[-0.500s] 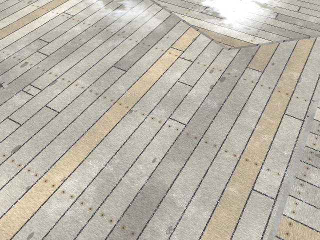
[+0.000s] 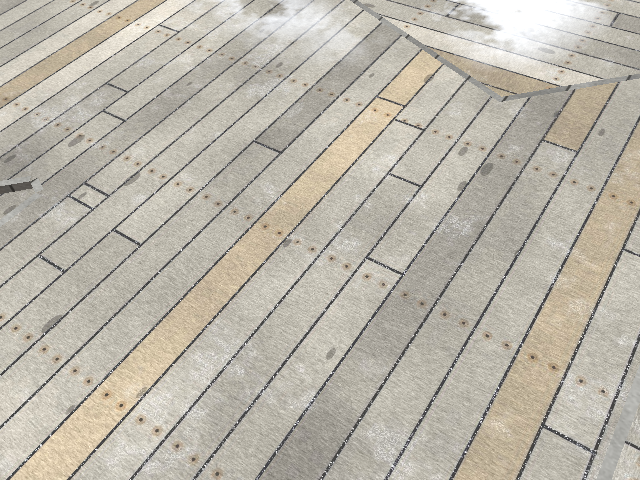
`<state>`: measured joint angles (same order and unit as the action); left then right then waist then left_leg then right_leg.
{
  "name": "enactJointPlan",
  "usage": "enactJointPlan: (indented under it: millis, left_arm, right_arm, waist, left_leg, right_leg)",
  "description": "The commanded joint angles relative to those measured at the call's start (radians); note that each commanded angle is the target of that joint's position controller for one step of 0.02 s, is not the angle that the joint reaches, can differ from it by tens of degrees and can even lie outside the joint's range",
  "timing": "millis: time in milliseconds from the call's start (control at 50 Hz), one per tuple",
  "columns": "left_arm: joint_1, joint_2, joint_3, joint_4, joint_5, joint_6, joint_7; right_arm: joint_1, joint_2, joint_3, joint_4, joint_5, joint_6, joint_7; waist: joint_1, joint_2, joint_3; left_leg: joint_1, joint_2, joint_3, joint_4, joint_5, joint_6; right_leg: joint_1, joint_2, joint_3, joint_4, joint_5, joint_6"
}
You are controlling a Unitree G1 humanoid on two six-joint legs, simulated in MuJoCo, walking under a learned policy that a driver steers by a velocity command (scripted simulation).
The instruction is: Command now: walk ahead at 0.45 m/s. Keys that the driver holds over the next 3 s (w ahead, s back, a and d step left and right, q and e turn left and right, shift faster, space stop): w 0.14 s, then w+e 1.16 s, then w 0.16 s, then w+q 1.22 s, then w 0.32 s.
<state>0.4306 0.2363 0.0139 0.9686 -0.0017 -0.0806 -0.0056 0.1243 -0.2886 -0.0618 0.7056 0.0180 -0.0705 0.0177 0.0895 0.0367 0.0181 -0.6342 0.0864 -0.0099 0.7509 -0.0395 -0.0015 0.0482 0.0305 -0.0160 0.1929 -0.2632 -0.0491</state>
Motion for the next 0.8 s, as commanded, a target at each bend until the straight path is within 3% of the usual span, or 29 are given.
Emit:
enactJointPlan:
  millis: [20, 80, 120, 140, 160, 180, 200, 220, 240, 260, 280, 300, 320, 360, 380, 420, 520, 560, 620, 680, 700, 720, 740, 760, 780, 800]
  left_arm:
    - [0.03, 0.195, 0.038, -0.036, -0.006, -0.004, 0.014]
    - [0.055, 0.191, 0.041, -0.022, -0.015, 0.004, 0.015]
    - [0.042, 0.208, 0.051, -0.025, -0.017, 0.01, 0.017]
    - [0.035, 0.223, 0.057, -0.029, -0.014, 0.014, 0.019]
    - [0.029, 0.231, 0.061, -0.032, -0.011, 0.021, 0.019]
    - [0.01, 0.222, 0.056, -0.043, -0.004, 0.028, 0.02]
    - [0.017, 0.17, 0.037, -0.077, 0.021, 0.026, 0.021]
    - [0.178, 0.021, -0.001, -0.073, -0.002, 0.009, 0.01]
    - [0.068, 0.171, 0.036, -0.072, -0.037, -0.008, 0.006]
    - [-0.041, 0.21, 0.054, -0.114, -0.061, -0.014, 0.007]
    - [-0.084, 0.19, 0.052, -0.121, -0.054, -0.016, 0.015]
    - [-0.083, 0.166, 0.056, -0.121, -0.038, -0.01, 0.019]
    - [-0.05, 0.141, 0.056, -0.114, -0.034, 0.004, 0.019]
    - [-0.036, 0.114, 0.06, -0.106, -0.036, 0.032, 0.022]
    - [-0.041, 0.097, 0.058, -0.123, -0.037, 0.045, 0.023]
    - [-0.104, 0.105, 0.061, -0.157, -0.026, 0.053, 0.022]
    - [-0.268, 0.077, 0.045, -0.222, -0.019, 0.029, -0.012]
    - [-0.346, 0.077, 0.041, -0.258, -0.018, 0.026, -0.026]
    - [-0.417, 0.081, 0.038, -0.318, -0.021, 0.027, -0.046]
    - [-0.366, 0.125, 0.061, -0.345, -0.023, 0.035, -0.058]
    - [-0.274, 0.159, 0.081, -0.331, -0.025, 0.039, -0.056]
    - [-0.115, 0.209, 0.112, -0.294, -0.028, 0.042, -0.046]
    - [0.035, 0.298, 0.147, -0.263, -0.028, 0.055, -0.023]
    - [-0.025, 0.388, 0.159, -0.29, -0.03, 0.048, -0.019]
    - [-0.006, 0.294, 0.128, -0.315, -0.016, 0.033, -0.027]
    - [-0.032, 0.238, 0.112, -0.308, -0.007, 0.02, -0.029]
  right_arm:
    - [-0.189, -0.008, 0.013, -0.115, 0.007, -0.024, 0.017]
    - [-0.244, -0.026, 0.012, -0.137, 0.011, -0.031, 0.031]
    - [-0.225, -0.054, 0.003, -0.139, 0.009, -0.036, 0.037]
    - [-0.182, -0.077, -0.007, -0.129, 0.006, -0.035, 0.034]
    - [-0.08, -0.111, -0.024, -0.105, 0.004, -0.033, 0.026]
    - [0.098, -0.15, -0.046, -0.056, 0.005, -0.029, 0.013]
    - [0.29, -0.22, -0.063, -0.017, -0.013, -0.02, -0.004]
    - [0.3, -0.241, -0.06, 0.006, -0.021, -0.021, 0.01]
    - [0.269, -0.131, -0.036, 0.0, -0.017, -0.021, 0.007]
    - [0.187, -0.104, -0.024, 0.002, -0.012, -0.025, 0.002]
    - [0.126, -0.089, -0.02, 0.007, -0.012, -0.03, 0.002]
    - [0.09, -0.071, -0.017, 0.014, -0.02, -0.038, 0.005]
    - [0.071, -0.061, -0.017, 0.024, -0.033, -0.048, 0.008]
    - [0.044, -0.028, -0.015, 0.046, -0.029, -0.061, 0.012]
    - [0.037, -0.055, -0.02, 0.058, -0.029, -0.068, 0.011]
    - [0.048, -0.067, -0.026, 0.079, -0.029, -0.072, 0.004]
    - [0.091, -0.125, -0.037, 0.106, -0.028, -0.055, -0.018]
    - [0.141, -0.132, -0.039, 0.123, -0.019, -0.042, -0.023]
    - [0.187, -0.158, -0.048, 0.146, -0.005, -0.014, -0.026]
    - [0.16, -0.198, -0.058, 0.134, 0.002, 0.013, -0.035]
    - [0.148, -0.207, -0.06, 0.128, 0.003, 0.024, -0.039]
    - [0.126, -0.205, -0.056, 0.119, 0.007, 0.03, -0.043]
    - [0.147, -0.163, -0.037, 0.101, -0.013, 0.021, -0.046]
    - [0.223, -0.023, 0.006, 0.04, -0.029, -0.011, -0.031]
    - [0.138, -0.114, -0.007, 0.036, 0.001, -0.055, -0.013]
    - [0.05, -0.144, -0.015, 0.006, 0.034, -0.073, -0.003]
  waist:
    - [0.019, -0.12, 0.112]
    - [0.01, -0.118, 0.134]
    - [-0.03, -0.129, 0.1]
    - [-0.063, -0.147, 0.052]
    - [-0.125, -0.159, -0.026]
    - [-0.218, -0.15, -0.138]
    - [-0.269, -0.026, -0.306]
    - [-0.166, 0.254, -0.473]
    - [-0.212, 0.132, -0.353]
    - [-0.192, 0.091, -0.173]
    - [-0.158, 0.008, -0.091]
    - [-0.124, 0.002, -0.048]
    - [-0.091, 0.033, -0.046]
    - [-0.068, 0.018, -0.018]
    - [-0.051, 0.048, 0.001]
    - [-0.062, 0.024, 0.05]
    - [-0.117, -0.015, 0.067]
    - [-0.154, -0.039, 0.087]
    - [-0.167, -0.025, 0.096]
    - [-0.105, 0.032, 0.017]
    - [-0.049, 0.047, -0.041]
    - [0.042, 0.032, -0.123]
    - [0.094, -0.082, -0.219]
    - [-0.035, -0.33, -0.31]
    - [0.031, -0.179, -0.399]
    - [0.036, -0.133, -0.261]
  left_leg:
    - [0.0, -0.037, 0.05, -0.147, 0.112, -0.009]
    - [-0.003, -0.048, 0.036, -0.219, 0.096, 0.023]
    - [0.048, -0.066, 0.037, -0.247, 0.043, 0.058]
    - [0.123, -0.093, 0.054, -0.241, 0.007, 0.077]
    - [0.278, -0.122, 0.07, -0.245, -0.012, 0.104]
    - [0.53, -0.11, 0.059, -0.254, 0.02, 0.137]
    - [0.882, 0.108, -0.181, -0.199, -0.012, 0.195]
    - [1.143, 0.338, -0.673, -0.347, -0.306, 0.338]
    - [1.018, 0.304, -0.683, -0.449, -0.432, 0.282]
    - [0.857, 0.273, -0.507, -0.482, -0.38, 0.236]
    - [0.71, 0.234, -0.385, -0.513, -0.235, 0.216]
    - [0.607, 0.205, -0.293, -0.548, -0.156, 0.206]
    - [0.538, 0.183, -0.226, -0.577, -0.101, 0.2]
    - [0.474, 0.142, -0.116, -0.623, -0.057, 0.193]
    - [0.44, 0.166, -0.085, -0.644, -0.038, 0.206]
    - [0.438, 0.157, -0.013, -0.663, 0.011, 0.209]
    - [0.504, 0.131, 0.135, -0.667, 0.094, 0.181]
    - [0.581, 0.141, 0.168, -0.649, 0.133, 0.171]
    - [0.715, 0.192, 0.184, -0.587, 0.216, 0.161]
    - [0.781, 0.201, 0.223, -0.409, 0.639, 0.126]
    - [0.771, 0.19, 0.235, -0.266, 0.765, 0.112]
    - [0.686, 0.155, 0.258, -0.056, 0.742, 0.081]
    - [0.44, 0.11, 0.259, 0.251, 0.415, 0.035]
    - [-0.013, -0.13, 0.146, 0.624, -0.493, -0.03]
    - [-0.119, -0.111, -0.095, 0.696, -0.537, -0.001]
    - [-0.179, -0.066, -0.095, 0.662, -0.453, 0.027]
  right_leg:
    - [-0.093, -0.22, 0.11, -0.102, 0.29, -0.126]
    - [-0.014, -0.262, 0.104, -0.073, 0.357, -0.124]
    - [0.051, -0.286, 0.096, -0.002, 0.549, -0.106]
    - [0.078, -0.286, 0.088, 0.067, 0.735, -0.096]
    - [0.066, -0.273, 0.082, 0.201, 0.915, -0.084]
    - [-0.027, -0.23, 0.063, 0.4, 0.932, -0.056]
    - [-0.283, -0.164, 0.048, 0.721, 0.556, -0.033]
    - [-0.614, 0.018, 0.103, 1.035, -0.295, 0.009]
    - [-0.704, -0.028, 0.189, 1.127, -0.291, 0.0]
    - [-0.749, -0.072, 0.155, 1.12, -0.192, -0.006]
    - [-0.712, -0.116, 0.134, 1.082, -0.109, 0.0]
    - [-0.674, -0.143, 0.134, 1.04, -0.051, 0.007]
    - [-0.603, -0.171, 0.146, 1.022, -0.016, 0.012]
    - [-0.583, -0.181, 0.136, 1.001, -0.002, 0.015]
    - [-0.601, -0.188, 0.138, 0.978, 0.015, 0.025]
    - [-0.675, -0.195, 0.15, 0.903, 0.09, 0.043]
    - [-0.689, -0.17, 0.065, 0.594, 0.335, 0.043]
    - [-0.72, -0.155, 0.031, 0.519, 0.346, 0.03]
    - [-0.769, -0.141, -0.001, 0.454, 0.268, 0.002]
    - [-0.634, -0.057, -0.079, 0.442, 0.118, -0.051]
    - [-0.515, -0.012, -0.102, 0.442, 0.078, -0.077]
    - [-0.288, 0.032, -0.102, 0.377, 0.124, -0.115]
    - [0.018, -0.079, 0.103, 0.351, 0.127, -0.172]
    - [0.324, -0.333, 0.724, 0.213, -0.056, -0.382]
    - [0.373, -0.37, 0.858, 0.099, -0.113, -0.378]
    - [0.278, -0.34, 0.696, 0.093, -0.05, -0.322]
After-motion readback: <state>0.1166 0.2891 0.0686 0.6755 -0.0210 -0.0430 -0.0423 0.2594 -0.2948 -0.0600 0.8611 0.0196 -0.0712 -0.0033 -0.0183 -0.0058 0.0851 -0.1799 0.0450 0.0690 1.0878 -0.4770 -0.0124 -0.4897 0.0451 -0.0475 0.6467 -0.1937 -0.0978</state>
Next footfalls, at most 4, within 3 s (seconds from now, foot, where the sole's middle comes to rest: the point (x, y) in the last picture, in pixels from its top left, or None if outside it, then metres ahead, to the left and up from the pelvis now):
0.18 left None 0.30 0.14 -0.78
0.72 right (448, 448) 0.57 -0.14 -0.78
1.22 left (415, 311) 0.91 -0.08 -0.78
1.70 right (567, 304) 0.95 -0.45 -0.78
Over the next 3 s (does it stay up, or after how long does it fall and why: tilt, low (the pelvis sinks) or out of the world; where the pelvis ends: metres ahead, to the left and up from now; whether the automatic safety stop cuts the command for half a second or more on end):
stays up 1.53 -0.49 0.00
